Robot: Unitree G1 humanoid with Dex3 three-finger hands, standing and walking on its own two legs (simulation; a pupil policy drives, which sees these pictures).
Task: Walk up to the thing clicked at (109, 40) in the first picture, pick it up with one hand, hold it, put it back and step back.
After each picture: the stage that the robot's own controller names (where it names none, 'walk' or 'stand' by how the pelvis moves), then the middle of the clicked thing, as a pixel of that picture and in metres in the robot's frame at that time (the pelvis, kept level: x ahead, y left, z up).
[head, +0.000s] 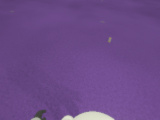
stand; (109, 39) +2.11 -0.56 -0.72
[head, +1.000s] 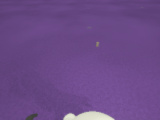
walk; (97, 44) +2.03 -0.07 -0.70
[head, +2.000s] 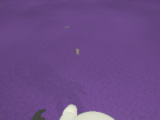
walk; (77, 51) +1.39 +0.35 -0.72
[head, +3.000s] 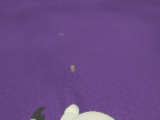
walk; (72, 68) +0.91 +0.34 -0.72
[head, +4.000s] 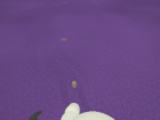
walk; (74, 84) +0.60 +0.25 -0.71
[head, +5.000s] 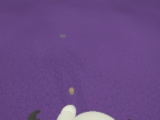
walk; (71, 91) +0.43 +0.18 -0.69
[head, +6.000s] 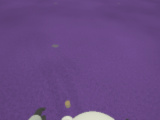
stand; (67, 104) +0.33 +0.21 -0.72
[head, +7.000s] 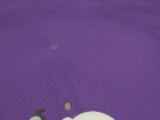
stand; (67, 106) +0.30 +0.21 -0.72
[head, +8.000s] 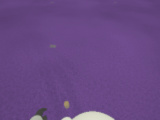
stand; (66, 104) +0.32 +0.21 -0.73
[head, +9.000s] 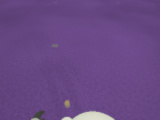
stand; (67, 104) +0.33 +0.21 -0.73
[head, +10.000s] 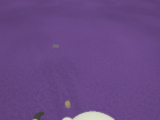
stand; (67, 104) +0.33 +0.21 -0.73
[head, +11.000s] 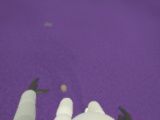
go down; (63, 88) +0.36 +0.21 -0.63
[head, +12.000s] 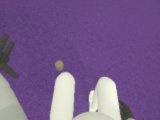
go down; (59, 65) +0.41 +0.23 -0.30
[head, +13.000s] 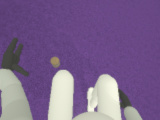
close in; (55, 62) +0.41 +0.24 -0.28
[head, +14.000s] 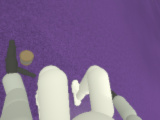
close; (26, 58) +0.40 +0.27 -0.22
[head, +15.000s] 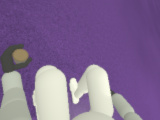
close; (20, 57) +0.39 +0.28 -0.22
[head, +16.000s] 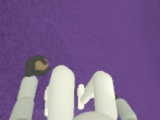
lift; (41, 65) +0.32 +0.26 -0.17
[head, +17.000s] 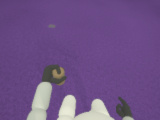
lift; (59, 76) +0.31 +0.19 +0.01
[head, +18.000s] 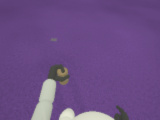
hold; (63, 76) +0.33 +0.17 +0.00
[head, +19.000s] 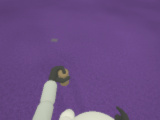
hold; (64, 77) +0.32 +0.17 +0.00
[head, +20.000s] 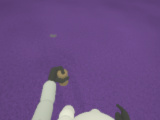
crouch; (63, 77) +0.33 +0.17 -0.03
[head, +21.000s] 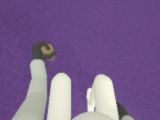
lower; (48, 52) +0.45 +0.24 -0.09
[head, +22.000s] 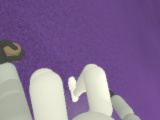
lower; (14, 53) +0.42 +0.29 -0.22
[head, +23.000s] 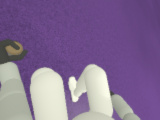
lower; (15, 51) +0.42 +0.29 -0.22
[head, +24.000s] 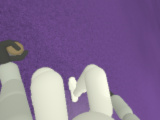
lower; (16, 52) +0.41 +0.29 -0.23
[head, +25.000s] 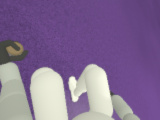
lower; (16, 52) +0.41 +0.29 -0.23
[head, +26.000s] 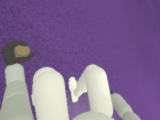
open; (22, 53) +0.41 +0.27 -0.23
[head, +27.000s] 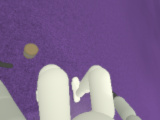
stand; (30, 51) +0.41 +0.26 -0.23
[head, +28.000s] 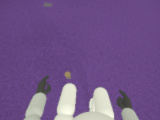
walk; (68, 75) +0.41 +0.20 -0.49
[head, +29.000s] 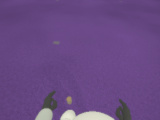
stand; (69, 100) +0.37 +0.18 -0.66
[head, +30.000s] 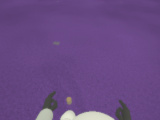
stand; (69, 100) +0.37 +0.18 -0.67
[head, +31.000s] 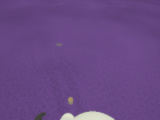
stand; (70, 100) +0.38 +0.17 -0.71
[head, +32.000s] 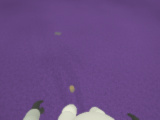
walk; (72, 88) +0.42 +0.19 -0.70
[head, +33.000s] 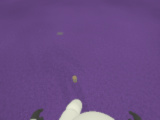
walk; (74, 79) +0.60 +0.23 -0.70
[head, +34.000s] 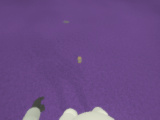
walk; (79, 59) +0.94 +0.16 -0.69
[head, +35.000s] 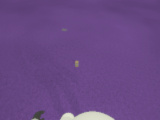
stand; (76, 63) +1.01 +0.19 -0.72
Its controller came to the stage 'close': yes
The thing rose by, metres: 0.71
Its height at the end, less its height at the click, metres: +0.00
